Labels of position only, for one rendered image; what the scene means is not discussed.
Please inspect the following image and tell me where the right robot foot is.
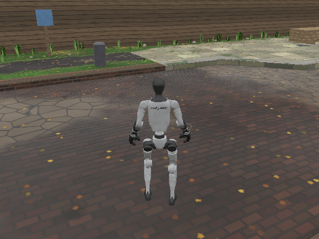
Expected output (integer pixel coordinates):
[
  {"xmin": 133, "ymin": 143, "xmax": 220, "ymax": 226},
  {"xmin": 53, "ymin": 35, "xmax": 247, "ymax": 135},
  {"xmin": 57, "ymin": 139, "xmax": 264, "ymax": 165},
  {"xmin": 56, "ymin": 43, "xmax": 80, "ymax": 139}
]
[{"xmin": 169, "ymin": 193, "xmax": 177, "ymax": 206}]

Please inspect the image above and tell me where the right robot hand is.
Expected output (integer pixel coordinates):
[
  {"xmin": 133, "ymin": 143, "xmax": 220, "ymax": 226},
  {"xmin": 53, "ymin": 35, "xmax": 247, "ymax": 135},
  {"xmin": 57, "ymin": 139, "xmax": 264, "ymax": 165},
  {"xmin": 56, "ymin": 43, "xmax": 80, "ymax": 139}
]
[{"xmin": 179, "ymin": 133, "xmax": 191, "ymax": 143}]

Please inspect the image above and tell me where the robot right forearm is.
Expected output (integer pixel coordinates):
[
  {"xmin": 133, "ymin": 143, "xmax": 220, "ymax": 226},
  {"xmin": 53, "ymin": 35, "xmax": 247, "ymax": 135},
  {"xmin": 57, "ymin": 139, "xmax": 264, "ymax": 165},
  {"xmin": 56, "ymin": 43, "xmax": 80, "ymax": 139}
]
[{"xmin": 180, "ymin": 119, "xmax": 189, "ymax": 135}]

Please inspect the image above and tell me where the left robot upper arm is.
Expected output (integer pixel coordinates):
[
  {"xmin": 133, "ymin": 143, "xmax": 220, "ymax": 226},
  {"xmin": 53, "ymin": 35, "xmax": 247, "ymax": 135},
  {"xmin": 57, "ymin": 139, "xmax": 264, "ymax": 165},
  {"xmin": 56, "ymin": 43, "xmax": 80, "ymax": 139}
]
[{"xmin": 135, "ymin": 100, "xmax": 149, "ymax": 127}]

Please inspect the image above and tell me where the robot left forearm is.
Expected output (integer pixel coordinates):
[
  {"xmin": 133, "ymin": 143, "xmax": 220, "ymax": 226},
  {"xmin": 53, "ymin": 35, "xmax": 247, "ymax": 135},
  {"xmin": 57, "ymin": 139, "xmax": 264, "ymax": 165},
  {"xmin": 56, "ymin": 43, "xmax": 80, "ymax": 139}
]
[{"xmin": 131, "ymin": 120, "xmax": 140, "ymax": 137}]

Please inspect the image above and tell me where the robot right shin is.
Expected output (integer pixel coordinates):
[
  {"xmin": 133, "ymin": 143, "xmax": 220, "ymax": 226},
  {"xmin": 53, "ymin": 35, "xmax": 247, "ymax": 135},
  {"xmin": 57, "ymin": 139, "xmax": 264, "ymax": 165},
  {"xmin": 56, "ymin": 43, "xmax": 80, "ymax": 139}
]
[{"xmin": 169, "ymin": 165, "xmax": 177, "ymax": 199}]

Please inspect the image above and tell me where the left robot hand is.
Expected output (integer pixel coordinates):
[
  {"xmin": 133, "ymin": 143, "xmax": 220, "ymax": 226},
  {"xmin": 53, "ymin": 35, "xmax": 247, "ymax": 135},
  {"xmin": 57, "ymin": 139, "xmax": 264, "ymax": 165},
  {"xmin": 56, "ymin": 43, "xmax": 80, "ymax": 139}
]
[{"xmin": 129, "ymin": 134, "xmax": 140, "ymax": 145}]

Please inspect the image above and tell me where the right robot upper arm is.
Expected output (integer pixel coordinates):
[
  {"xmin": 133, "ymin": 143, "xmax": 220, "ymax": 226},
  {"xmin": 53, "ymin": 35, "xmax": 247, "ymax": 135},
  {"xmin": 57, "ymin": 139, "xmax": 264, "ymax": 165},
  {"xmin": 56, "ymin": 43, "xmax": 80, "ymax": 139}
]
[{"xmin": 169, "ymin": 100, "xmax": 184, "ymax": 126}]

